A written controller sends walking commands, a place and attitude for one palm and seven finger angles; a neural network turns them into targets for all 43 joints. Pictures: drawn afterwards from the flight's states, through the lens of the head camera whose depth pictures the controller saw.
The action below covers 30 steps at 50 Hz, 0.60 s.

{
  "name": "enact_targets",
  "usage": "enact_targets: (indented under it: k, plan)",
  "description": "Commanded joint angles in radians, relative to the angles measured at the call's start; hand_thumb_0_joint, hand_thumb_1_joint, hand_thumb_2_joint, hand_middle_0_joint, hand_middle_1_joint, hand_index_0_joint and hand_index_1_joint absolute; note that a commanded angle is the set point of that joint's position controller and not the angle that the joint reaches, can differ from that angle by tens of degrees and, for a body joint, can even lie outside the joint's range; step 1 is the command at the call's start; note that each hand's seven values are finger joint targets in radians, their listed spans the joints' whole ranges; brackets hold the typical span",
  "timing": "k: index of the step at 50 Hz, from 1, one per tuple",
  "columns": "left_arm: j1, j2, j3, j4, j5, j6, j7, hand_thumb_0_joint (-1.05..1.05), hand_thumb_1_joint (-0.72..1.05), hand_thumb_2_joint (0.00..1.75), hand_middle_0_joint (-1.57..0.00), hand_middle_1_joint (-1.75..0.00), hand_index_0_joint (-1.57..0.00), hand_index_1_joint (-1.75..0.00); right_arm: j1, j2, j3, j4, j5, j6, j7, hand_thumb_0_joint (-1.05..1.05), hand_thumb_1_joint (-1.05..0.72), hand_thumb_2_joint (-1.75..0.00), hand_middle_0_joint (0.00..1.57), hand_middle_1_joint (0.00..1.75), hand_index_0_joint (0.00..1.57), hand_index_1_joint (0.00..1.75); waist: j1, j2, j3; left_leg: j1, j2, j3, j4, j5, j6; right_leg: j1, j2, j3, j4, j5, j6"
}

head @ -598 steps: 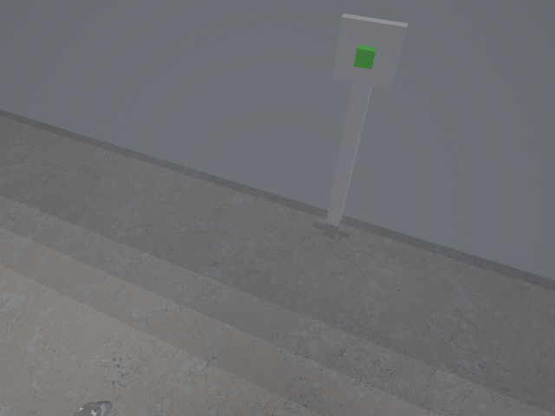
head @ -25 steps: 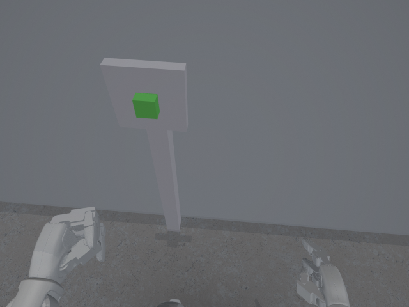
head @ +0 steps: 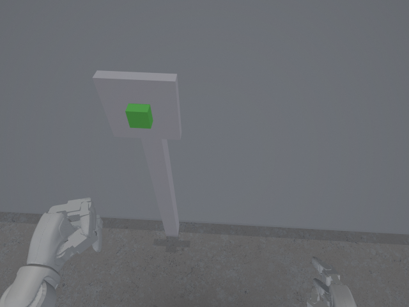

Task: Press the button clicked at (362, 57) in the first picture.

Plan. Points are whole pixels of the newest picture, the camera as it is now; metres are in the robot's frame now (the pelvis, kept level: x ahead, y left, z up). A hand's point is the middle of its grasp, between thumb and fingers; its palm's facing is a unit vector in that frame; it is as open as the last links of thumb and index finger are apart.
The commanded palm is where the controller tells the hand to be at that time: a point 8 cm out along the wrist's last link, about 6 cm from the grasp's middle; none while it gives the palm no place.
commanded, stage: raise the hand and make a fist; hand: left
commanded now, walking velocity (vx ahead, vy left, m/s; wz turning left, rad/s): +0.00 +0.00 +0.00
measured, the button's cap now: (140, 115) +0.51 +0.19 +0.09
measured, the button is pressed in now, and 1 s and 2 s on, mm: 0 0 0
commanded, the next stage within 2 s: aim a knuckle at the button in 0.18 s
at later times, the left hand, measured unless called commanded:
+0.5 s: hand (106, 223) +0.25 +0.19 +0.07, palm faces +0.00 -1.00 -0.03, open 3.1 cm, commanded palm +0.24 +0.25 +0.08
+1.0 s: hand (133, 180) +0.34 +0.17 +0.06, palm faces -0.02 -1.00 -0.02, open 3.1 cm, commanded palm +0.33 +0.22 +0.06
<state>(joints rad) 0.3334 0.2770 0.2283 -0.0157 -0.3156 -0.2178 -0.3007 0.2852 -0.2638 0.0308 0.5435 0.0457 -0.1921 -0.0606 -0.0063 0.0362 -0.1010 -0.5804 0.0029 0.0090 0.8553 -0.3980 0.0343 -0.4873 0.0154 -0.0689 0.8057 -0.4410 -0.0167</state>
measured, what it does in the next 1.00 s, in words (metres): stands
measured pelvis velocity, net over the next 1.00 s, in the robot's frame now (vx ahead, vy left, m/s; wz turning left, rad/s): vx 0.00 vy -0.01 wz -0.02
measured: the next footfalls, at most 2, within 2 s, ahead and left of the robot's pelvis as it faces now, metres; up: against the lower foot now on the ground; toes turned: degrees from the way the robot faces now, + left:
none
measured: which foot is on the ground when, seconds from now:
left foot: down 0.00-1.00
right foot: down 0.00-1.00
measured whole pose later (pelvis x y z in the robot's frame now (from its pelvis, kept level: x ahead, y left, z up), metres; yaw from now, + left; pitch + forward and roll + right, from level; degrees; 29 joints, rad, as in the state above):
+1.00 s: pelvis +0.00 -0.01 +0.00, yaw -1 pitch +10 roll -1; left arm -0.20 0.27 0.21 0.48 -0.24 -0.30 -0.24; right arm 0.28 -0.26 0.02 0.61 0.04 -0.10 -0.05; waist -0.04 0.02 -0.08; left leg -0.64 0.01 0.02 0.86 -0.39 0.02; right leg -0.57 0.02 -0.05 0.84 -0.44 -0.03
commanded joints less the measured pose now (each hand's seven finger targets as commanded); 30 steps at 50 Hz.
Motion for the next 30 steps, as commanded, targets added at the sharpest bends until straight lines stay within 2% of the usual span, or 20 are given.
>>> enact_targets:
  k: [1,2,5,9,11,12,14,15,16,17,19,22,23,24,25,26,27,28,30]
  plan:
    - [-0.089,0.154,0.092,-0.241,-0.015,-0.102,0.015,0.0,0.9,0.9,-1.3,-1.5,-1.3,-1.5,-0.084,-0.112,-0.053,-0.156,-0.001,-0.063,-0.002,0.0,-0.9,-0.9,0.2,0.3,0.2,0.3,0.009,0.039,-0.147,0.163,0.002,-0.048,-0.127,0.246,-0.011,0.007,0.009,0.012,-0.111,0.258,-0.003]
    - [-0.087,0.156,0.094,-0.222,-0.016,-0.103,0.017,0.0,0.9,0.9,-1.3,-1.5,-1.3,-1.5,-0.085,-0.114,-0.052,-0.151,-0.004,-0.059,-0.001,0.0,-0.9,-0.9,0.2,0.3,0.2,0.3,0.004,-0.007,-0.126,0.142,0.004,-0.051,-0.123,0.237,-0.008,0.008,0.014,0.013,-0.113,0.251,-0.003]
    - [-0.089,0.145,0.088,-0.223,-0.017,-0.115,0.013,0.0,0.9,0.9,-1.3,-1.5,-1.3,-1.5,-0.086,-0.113,-0.054,-0.15,-0.001,-0.059,-0.002,0.0,-0.9,-0.9,0.2,0.3,0.2,0.3,0.004,0.028,-0.136,0.148,-0.001,-0.045,-0.122,0.225,-0.01,0.002,0.008,0.018,-0.115,0.247,-0.001]
    - [-0.089,0.143,0.078,-0.214,-0.015,-0.107,0.005,0.0,0.9,0.9,-1.3,-1.5,-1.3,-1.5,-0.09,-0.113,-0.052,-0.152,0.001,-0.056,-0.003,0.0,-0.9,-0.9,0.2,0.3,0.2,0.3,0.001,0.025,-0.129,0.147,0.0,-0.045,-0.123,0.216,-0.007,0.0,0.007,0.021,-0.12,0.241,0.0]
    - [-0.091,0.141,0.078,-0.209,-0.019,-0.106,0.002,0.0,0.9,0.9,-1.3,-1.5,-1.3,-1.5,-0.092,-0.113,-0.051,-0.152,0.002,-0.056,-0.006,0.0,-0.9,-0.9,0.2,0.3,0.2,0.3,0.002,0.013,-0.126,0.14,-0.001,-0.045,-0.123,0.204,-0.007,0.0,0.007,0.024,-0.126,0.228,0.001]
    - [-0.096,0.147,0.077,-0.194,-0.02,-0.103,0.001,0.0,0.9,0.9,-1.3,-1.5,-1.3,-1.5,-0.093,-0.114,-0.049,-0.15,0.001,-0.054,-0.005,0.0,-0.9,-0.9,0.2,0.3,0.2,0.3,-0.002,-0.014,-0.106,0.125,0.0,-0.047,-0.12,0.198,-0.004,0.003,0.01,0.03,-0.131,0.222,0.002]
    - [-0.102,0.144,0.079,-0.202,-0.021,-0.106,-0.002,0.0,0.9,0.9,-1.3,-1.5,-1.3,-1.5,-0.093,-0.113,-0.05,-0.153,0.002,-0.054,-0.008,0.0,-0.9,-0.9,0.2,0.3,0.2,0.3,0.0,-0.004,-0.12,0.134,-0.002,-0.043,-0.12,0.2,-0.004,0.006,0.005,0.033,-0.132,0.231,0.005]
    - [-0.149,0.131,0.058,-0.209,-0.019,-0.107,-0.001,0.0,0.9,0.9,-1.3,-1.5,-1.3,-1.5,-0.092,-0.114,-0.047,-0.15,0.002,-0.054,-0.009,0.0,-0.9,-0.9,0.2,0.3,0.2,0.3,-0.011,0.011,-0.118,0.138,-0.004,-0.044,-0.118,0.191,-0.004,-0.011,0.005,0.03,-0.13,0.221,0.006]
    - [-0.192,0.146,0.064,-0.188,-0.014,-0.107,0.004,0.0,0.9,0.9,-1.3,-1.5,-1.3,-1.5,-0.09,-0.117,-0.046,-0.141,0.001,-0.055,-0.012,0.0,-0.9,-0.9,0.2,0.3,0.2,0.3,-0.017,0.012,-0.103,0.13,-0.002,-0.048,-0.119,0.166,-0.005,-0.029,0.006,0.028,-0.132,0.189,0.005]
    - [-0.249,0.142,0.047,-0.169,-0.011,-0.108,0.005,0.0,0.9,0.9,-1.3,-1.5,-1.3,-1.5,-0.087,-0.121,-0.042,-0.133,0.0,-0.052,-0.015,0.0,-0.9,-0.9,0.2,0.3,0.2,0.3,-0.034,-0.031,-0.074,0.112,0.0,-0.053,-0.114,0.144,-0.001,-0.047,0.01,0.033,-0.137,0.158,0.007]
    - [-0.308,0.149,0.056,-0.122,-0.008,-0.112,0.005,0.0,0.9,0.9,-1.3,-1.5,-1.3,-1.5,-0.089,-0.121,-0.045,-0.122,0.001,-0.054,-0.02,0.0,-0.9,-0.9,0.2,0.3,0.2,0.3,-0.028,-0.008,-0.093,0.116,-0.004,-0.051,-0.113,0.118,-0.003,-0.052,0.003,0.043,-0.142,0.124,0.007]
    - [-0.355,0.183,0.076,-0.055,-0.005,-0.11,0.0,0.0,0.9,0.9,-1.3,-1.5,-1.3,-1.5,-0.088,-0.125,-0.043,-0.113,0.0,-0.048,-0.023,0.0,-0.9,-0.9,0.2,0.3,0.2,0.3,-0.019,-0.03,-0.126,0.105,-0.006,-0.047,-0.105,0.147,0.001,-0.014,-0.001,0.061,-0.142,0.151,0.007]
    - [-0.381,0.171,0.065,-0.054,-0.002,-0.11,-0.006,0.0,0.9,0.9,-1.3,-1.5,-1.3,-1.5,-0.093,-0.121,-0.044,-0.115,0.002,-0.046,-0.023,0.0,-0.9,-0.9,0.2,0.3,0.2,0.3,-0.016,-0.022,-0.156,0.117,-0.007,-0.041,-0.105,0.162,0.002,0.0,-0.005,0.066,-0.139,0.174,0.009]
    - [-0.388,0.187,0.079,-0.042,0.001,-0.109,-0.006,0.0,0.9,0.9,-1.3,-1.5,-1.3,-1.5,-0.093,-0.121,-0.045,-0.113,0.002,-0.044,-0.023,0.0,-0.9,-0.9,0.2,0.3,0.2,0.3,-0.007,0.018,-0.168,0.129,-0.006,-0.039,-0.107,0.179,-0.001,0.008,-0.007,0.063,-0.134,0.198,0.005]
    - [-0.402,0.175,0.07,-0.022,0.0,-0.105,-0.006,0.0,0.9,0.9,-1.3,-1.5,-1.3,-1.5,-0.093,-0.118,-0.042,-0.11,0.003,-0.041,-0.022,0.0,-0.9,-0.9,0.2,0.3,0.2,0.3,-0.008,0.026,-0.164,0.133,-0.007,-0.038,-0.109,0.19,-0.002,0.009,-0.006,0.057,-0.131,0.217,0.004]
    - [-0.437,0.178,0.067,-0.011,0.002,-0.104,-0.004,0.0,0.9,0.9,-1.3,-1.5,-1.3,-1.5,-0.094,-0.119,-0.042,-0.107,0.004,-0.039,-0.021,0.0,-0.9,-0.9,0.2,0.3,0.2,0.3,-0.013,0.019,-0.164,0.136,-0.007,-0.038,-0.109,0.191,-0.002,0.006,-0.005,0.057,-0.131,0.224,0.005]
    - [-0.432,0.184,0.081,0.03,-0.006,-0.1,-0.006,0.0,0.9,0.9,-1.3,-1.5,-1.3,-1.5,-0.088,-0.122,-0.042,-0.106,0.0,-0.034,-0.021,0.0,-0.9,-0.9,0.2,0.3,0.2,0.3,-0.011,-0.049,-0.16,0.112,-0.005,-0.042,-0.105,0.197,0.0,0.02,-0.002,0.064,-0.132,0.233,0.009]
    - [-0.43,0.193,0.09,0.052,-0.001,-0.1,-0.005,0.0,0.9,0.9,-1.3,-1.5,-1.3,-1.5,-0.093,-0.123,-0.045,-0.107,0.002,-0.029,-0.02,0.0,-0.9,-0.9,0.2,0.3,0.2,0.3,-0.003,-0.025,-0.162,0.107,-0.006,-0.035,-0.105,0.199,-0.001,0.025,-0.007,0.072,-0.133,0.24,0.01]
    - [-0.477,0.181,0.082,0.073,0.0,-0.099,0.001,0.0,0.9,0.9,-1.3,-1.5,-1.3,-1.5,-0.088,-0.122,-0.046,-0.103,0.003,-0.022,-0.018,0.0,-0.9,-0.9,0.2,0.3,0.2,0.3,-0.008,-0.009,-0.17,0.119,-0.007,-0.03,-0.108,0.206,-0.003,0.02,-0.007,0.066,-0.13,0.258,0.01]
